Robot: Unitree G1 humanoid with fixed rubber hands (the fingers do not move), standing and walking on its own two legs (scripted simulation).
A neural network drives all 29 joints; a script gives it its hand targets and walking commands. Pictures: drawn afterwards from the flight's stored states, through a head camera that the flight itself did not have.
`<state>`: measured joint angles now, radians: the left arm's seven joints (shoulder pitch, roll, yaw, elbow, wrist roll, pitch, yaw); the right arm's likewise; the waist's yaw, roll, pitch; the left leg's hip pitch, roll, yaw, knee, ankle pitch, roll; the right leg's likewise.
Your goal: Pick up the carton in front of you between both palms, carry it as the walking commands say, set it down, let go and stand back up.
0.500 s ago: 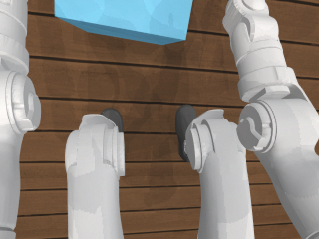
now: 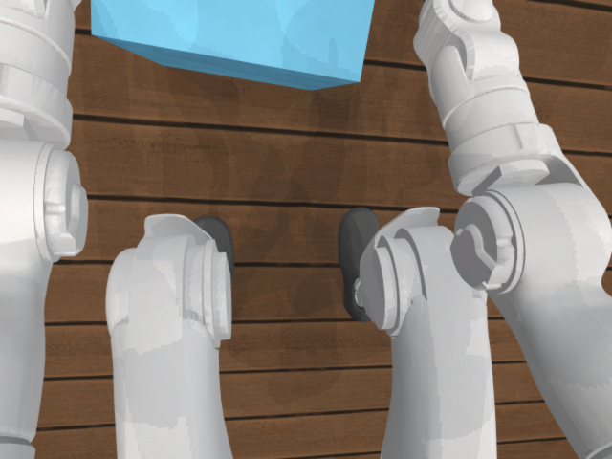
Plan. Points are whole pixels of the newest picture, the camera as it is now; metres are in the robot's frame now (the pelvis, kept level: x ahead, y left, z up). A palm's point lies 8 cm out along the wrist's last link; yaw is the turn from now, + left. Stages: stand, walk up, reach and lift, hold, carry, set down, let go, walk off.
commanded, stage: reach and lift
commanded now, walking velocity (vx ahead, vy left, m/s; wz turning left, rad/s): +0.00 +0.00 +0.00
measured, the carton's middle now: out of the picture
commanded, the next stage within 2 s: none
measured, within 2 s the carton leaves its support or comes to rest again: leaves its support in 0.38 s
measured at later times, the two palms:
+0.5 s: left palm out of the picture +0.55 +0.21 -0.16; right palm out of the picture +0.55 -0.09 -0.14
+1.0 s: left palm out of the picture +0.50 +0.21 +0.04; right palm out of the picture +0.50 -0.09 +0.05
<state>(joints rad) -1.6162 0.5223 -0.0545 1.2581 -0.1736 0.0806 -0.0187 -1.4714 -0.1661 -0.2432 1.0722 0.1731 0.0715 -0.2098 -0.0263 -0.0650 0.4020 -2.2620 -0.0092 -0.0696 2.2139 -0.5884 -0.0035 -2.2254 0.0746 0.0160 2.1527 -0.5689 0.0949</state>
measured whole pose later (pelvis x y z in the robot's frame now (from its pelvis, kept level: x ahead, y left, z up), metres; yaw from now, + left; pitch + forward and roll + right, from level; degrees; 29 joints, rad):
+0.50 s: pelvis +0.01 +0.00 +0.00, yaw +1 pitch +39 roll -4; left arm -1.46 0.38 0.04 1.01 -0.04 0.26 0.03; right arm -1.35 -0.06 -0.42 0.83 0.05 0.21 -0.23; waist -0.01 -0.08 0.28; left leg -2.28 -0.03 -0.06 2.21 -0.60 0.00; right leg -2.25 0.13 0.06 2.16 -0.59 0.12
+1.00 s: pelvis +0.00 -0.01 +0.11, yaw +5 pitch +43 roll -3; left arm -1.21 0.14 0.37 0.85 0.26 0.39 -0.03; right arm -1.09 0.10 -0.61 0.63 -0.21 0.35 -0.12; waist -0.01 -0.05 -0.10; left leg -2.07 -0.09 -0.10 1.79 -0.47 -0.05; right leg -2.03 0.13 0.09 1.77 -0.50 0.10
